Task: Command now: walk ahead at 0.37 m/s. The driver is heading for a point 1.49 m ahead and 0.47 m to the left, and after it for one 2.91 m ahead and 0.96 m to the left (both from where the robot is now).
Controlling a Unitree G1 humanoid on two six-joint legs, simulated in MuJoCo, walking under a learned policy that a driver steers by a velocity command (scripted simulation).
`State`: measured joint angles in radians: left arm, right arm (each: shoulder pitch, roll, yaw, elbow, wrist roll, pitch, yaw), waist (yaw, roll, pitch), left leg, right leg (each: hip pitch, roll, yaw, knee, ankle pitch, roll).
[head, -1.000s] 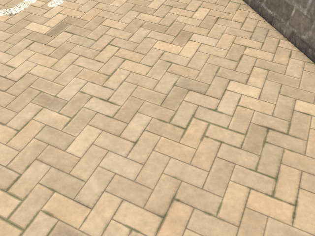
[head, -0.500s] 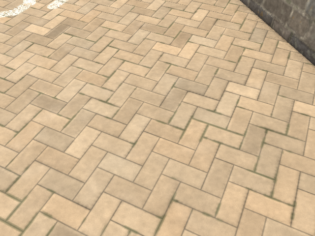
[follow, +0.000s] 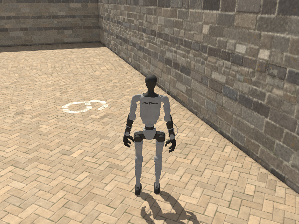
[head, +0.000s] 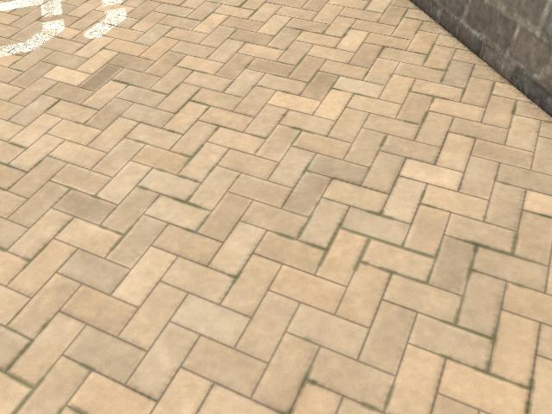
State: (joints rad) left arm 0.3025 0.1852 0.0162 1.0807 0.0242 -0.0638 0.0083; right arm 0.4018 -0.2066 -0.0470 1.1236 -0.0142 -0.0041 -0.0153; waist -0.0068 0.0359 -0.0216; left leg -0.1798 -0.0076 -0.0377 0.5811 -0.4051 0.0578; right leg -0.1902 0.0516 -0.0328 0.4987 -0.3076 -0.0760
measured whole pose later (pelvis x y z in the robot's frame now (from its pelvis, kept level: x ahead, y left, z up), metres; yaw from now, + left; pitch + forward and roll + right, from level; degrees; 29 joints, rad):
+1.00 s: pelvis +0.55 -0.01 -0.01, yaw +9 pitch +1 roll +0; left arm 0.03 0.19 0.04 0.84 0.04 -0.09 0.00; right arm 0.43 -0.20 -0.05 1.02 0.00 -0.06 -0.01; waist -0.07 0.02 0.07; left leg -0.20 -0.05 -0.04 1.01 -0.43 0.10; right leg -0.42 0.01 -0.09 0.56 -0.16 -0.06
